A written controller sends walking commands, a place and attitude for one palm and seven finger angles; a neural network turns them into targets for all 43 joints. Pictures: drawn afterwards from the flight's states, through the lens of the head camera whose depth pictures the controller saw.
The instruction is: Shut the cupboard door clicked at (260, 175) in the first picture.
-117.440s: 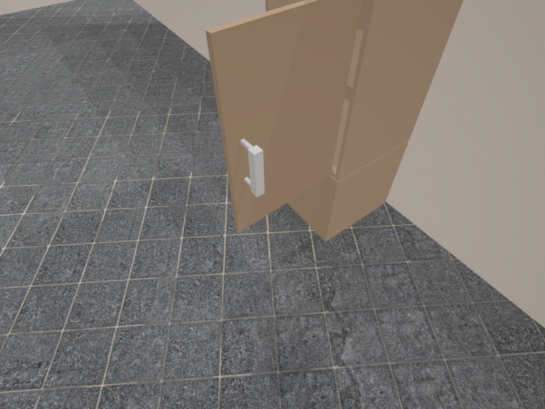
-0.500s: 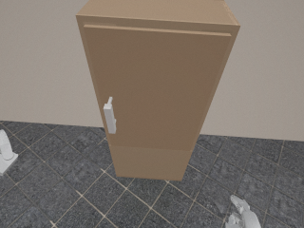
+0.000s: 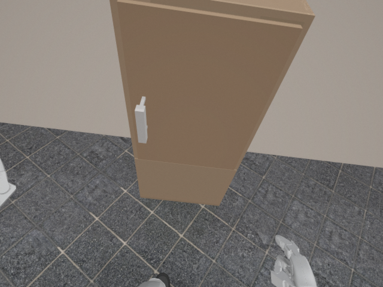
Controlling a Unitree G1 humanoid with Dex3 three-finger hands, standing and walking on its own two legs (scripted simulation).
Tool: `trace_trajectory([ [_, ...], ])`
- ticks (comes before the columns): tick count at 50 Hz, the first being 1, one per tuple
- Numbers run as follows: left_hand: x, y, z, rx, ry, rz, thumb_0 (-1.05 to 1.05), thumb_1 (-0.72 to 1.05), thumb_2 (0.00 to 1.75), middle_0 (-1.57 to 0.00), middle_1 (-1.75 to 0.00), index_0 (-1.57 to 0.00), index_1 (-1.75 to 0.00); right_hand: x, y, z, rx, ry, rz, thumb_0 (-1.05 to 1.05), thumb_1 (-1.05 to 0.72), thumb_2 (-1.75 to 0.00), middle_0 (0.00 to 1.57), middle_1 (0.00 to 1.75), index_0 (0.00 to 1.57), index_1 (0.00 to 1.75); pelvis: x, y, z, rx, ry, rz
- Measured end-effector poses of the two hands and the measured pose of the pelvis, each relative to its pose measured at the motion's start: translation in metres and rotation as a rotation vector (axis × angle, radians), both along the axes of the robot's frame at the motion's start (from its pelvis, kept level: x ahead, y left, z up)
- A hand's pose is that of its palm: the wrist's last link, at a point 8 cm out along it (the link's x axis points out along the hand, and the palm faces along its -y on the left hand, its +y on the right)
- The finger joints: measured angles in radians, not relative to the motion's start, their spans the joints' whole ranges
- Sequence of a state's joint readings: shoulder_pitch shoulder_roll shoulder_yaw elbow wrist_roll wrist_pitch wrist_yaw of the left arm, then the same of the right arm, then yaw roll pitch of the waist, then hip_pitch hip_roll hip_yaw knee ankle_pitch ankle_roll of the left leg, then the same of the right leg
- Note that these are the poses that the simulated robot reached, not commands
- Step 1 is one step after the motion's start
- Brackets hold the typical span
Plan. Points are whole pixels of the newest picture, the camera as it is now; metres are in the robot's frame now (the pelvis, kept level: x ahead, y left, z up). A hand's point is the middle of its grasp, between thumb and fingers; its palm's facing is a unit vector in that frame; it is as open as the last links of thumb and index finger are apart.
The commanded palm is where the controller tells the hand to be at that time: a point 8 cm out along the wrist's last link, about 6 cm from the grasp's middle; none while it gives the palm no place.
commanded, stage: step back with the hand held close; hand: left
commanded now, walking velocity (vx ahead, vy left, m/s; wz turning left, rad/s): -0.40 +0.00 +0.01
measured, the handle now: (143, 120) +0.57 +0.20 -0.07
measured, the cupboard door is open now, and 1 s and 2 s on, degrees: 0 0 0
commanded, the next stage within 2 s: stop stepping back and stand still in 0.04 s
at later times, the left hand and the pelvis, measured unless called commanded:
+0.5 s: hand out of the picture +0.09 +0.27 +0.16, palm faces +0.47 -0.82 -0.32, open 7.4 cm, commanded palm +0.01 +0.30 +0.18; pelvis -0.13 +0.00 +0.00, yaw +0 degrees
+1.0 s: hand out of the picture +0.03 +0.28 +0.18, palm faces +0.46 -0.78 -0.42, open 7.4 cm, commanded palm -0.04 +0.32 +0.18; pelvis -0.17 +0.01 +0.00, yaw +1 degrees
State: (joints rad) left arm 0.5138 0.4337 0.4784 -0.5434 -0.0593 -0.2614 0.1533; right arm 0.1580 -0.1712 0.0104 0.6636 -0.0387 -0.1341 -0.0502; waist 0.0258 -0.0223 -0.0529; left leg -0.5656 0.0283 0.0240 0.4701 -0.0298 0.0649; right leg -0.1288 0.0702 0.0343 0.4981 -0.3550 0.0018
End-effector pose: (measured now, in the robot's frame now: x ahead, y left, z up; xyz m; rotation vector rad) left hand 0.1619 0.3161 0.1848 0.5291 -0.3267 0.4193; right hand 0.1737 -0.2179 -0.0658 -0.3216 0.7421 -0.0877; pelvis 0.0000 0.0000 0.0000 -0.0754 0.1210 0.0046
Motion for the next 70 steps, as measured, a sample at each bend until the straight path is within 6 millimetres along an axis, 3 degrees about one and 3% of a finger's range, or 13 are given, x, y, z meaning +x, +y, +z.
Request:
trace_trajectory([
  [5, -0.013, -0.038, -0.004, 0.045, 0.033, -0.151, 0.01, 0.89, 0.90, -0.21, -0.30, -0.21, -0.30, -0.014, -0.005, -0.005, 0.046, -0.067, 0.021, 0.01, -0.90, -0.90, 0.21, 0.30, 0.21, 0.30, -0.052, -0.013, -0.009, 0.009, -0.009, -0.033],
  [9, -0.051, -0.058, 0.011, 0.122, 0.040, -0.249, 0.01, 0.88, 0.90, -0.21, -0.30, -0.21, -0.30, -0.053, -0.015, -0.002, 0.077, -0.080, -0.037, 0.01, -0.90, -0.90, 0.21, 0.30, 0.21, 0.30, -0.081, -0.021, -0.010, -0.017, -0.064, -0.007],
  [14, -0.098, -0.035, 0.021, 0.142, 0.025, -0.118, 0.01, 0.88, 0.90, -0.22, -0.30, -0.22, -0.30, -0.112, -0.035, -0.002, 0.022, -0.021, -0.120, 0.01, -0.90, -0.90, 0.21, 0.30, 0.21, 0.30, -0.081, -0.018, -0.008, 0.029, -0.088, -0.027],
  [19, -0.112, 0.006, -0.002, -0.049, -0.023, 0.083, 0.01, 0.88, 0.90, -0.21, -0.30, -0.22, -0.30, -0.160, -0.046, -0.015, -0.036, 0.062, -0.164, 0.01, -0.91, -0.90, 0.20, 0.30, 0.21, 0.30, -0.094, -0.003, -0.007, 0.037, -0.126, 0.009],
  [25, -0.119, -0.009, -0.013, -0.132, 0.026, 0.021, 0.01, 0.89, 0.90, -0.20, -0.30, -0.20, -0.30, -0.192, -0.029, -0.002, -0.007, 0.018, -0.160, 0.01, -0.91, -0.90, 0.20, 0.30, 0.21, 0.30, -0.129, -0.001, 0.003, 0.056, -0.133, -0.003],
  [31, -0.159, -0.033, 0.018, 0.040, 0.053, -0.119, 0.02, 0.89, 0.90, -0.21, -0.30, -0.21, -0.30, -0.207, -0.014, 0.002, 0.053, -0.024, -0.123, 0.01, -0.90, -0.90, 0.20, 0.30, 0.21, 0.30, -0.157, -0.005, 0.006, 0.047, -0.128, 0.011],
  [36, -0.187, -0.008, 0.026, 0.053, -0.025, -0.011, 0.01, 0.88, 0.90, -0.21, -0.30, -0.22, -0.30, -0.219, -0.014, -0.007, 0.040, 0.026, -0.118, 0.01, -0.90, -0.90, 0.21, 0.30, 0.21, 0.30, -0.160, 0.003, 0.004, 0.064, -0.142, -0.009],
  [44, -0.178, 0.024, -0.013, -0.108, -0.019, 0.099, 0.01, 0.89, 0.90, -0.20, -0.30, -0.21, -0.30, -0.215, -0.003, -0.020, 0.011, -0.003, -0.128, 0.01, -0.91, -0.90, 0.20, 0.30, 0.21, 0.30, -0.169, 0.024, -0.011, 0.076, -0.173, 0.025],
  [55, -0.178, -0.007, 0.019, 0.035, 0.036, 0.007, 0.01, 0.88, 0.90, -0.21, -0.30, -0.21, -0.30, -0.203, 0.020, -0.020, 0.128, 0.020, -0.062, 0.01, -0.90, -0.90, 0.21, 0.30, 0.21, 0.30, -0.163, 0.013, 0.002, 0.074, -0.134, 0.008],
  [58, -0.160, 0.008, -0.026, -0.019, 0.232, 0.041, 0.00, 0.89, 0.90, -0.20, -0.30, -0.21, -0.30, -0.199, 0.013, -0.033, 0.141, 0.080, -0.029, 0.01, -0.90, -0.90, 0.20, 0.30, 0.21, 0.30, -0.160, 0.019, 0.002, 0.091, -0.119, 0.037],
  [62, -0.155, 0.012, -0.157, -0.277, 0.698, 0.094, 0.00, 0.90, 0.90, -0.20, -0.30, -0.20, -0.30, -0.201, 0.006, -0.056, 0.111, 0.171, -0.020, 0.01, -0.90, -0.90, 0.20, 0.30, 0.21, 0.30, -0.161, 0.030, -0.007, 0.089, -0.132, 0.072],
  [66, -0.205, -0.027, -0.275, -0.502, 1.154, 0.084, 0.00, 0.91, 0.90, -0.19, -0.29, -0.19, -0.30, -0.221, 0.005, -0.060, 0.066, 0.269, -0.053, 0.01, -0.91, -0.90, 0.20, 0.30, 0.21, 0.30, -0.162, 0.035, -0.009, 0.097, -0.150, 0.070],
  [70, -0.274, -0.059, -0.322, -0.701, 1.398, 0.150, -0.02, 0.97, 0.90, -0.20, -0.30, -0.20, -0.30, -0.252, 0.010, -0.053, 0.026, 0.400, -0.081, 0.00, -0.91, -0.90, 0.20, 0.30, 0.20, 0.30, -0.162, 0.036, -0.001, 0.078, -0.148, 0.070],
])
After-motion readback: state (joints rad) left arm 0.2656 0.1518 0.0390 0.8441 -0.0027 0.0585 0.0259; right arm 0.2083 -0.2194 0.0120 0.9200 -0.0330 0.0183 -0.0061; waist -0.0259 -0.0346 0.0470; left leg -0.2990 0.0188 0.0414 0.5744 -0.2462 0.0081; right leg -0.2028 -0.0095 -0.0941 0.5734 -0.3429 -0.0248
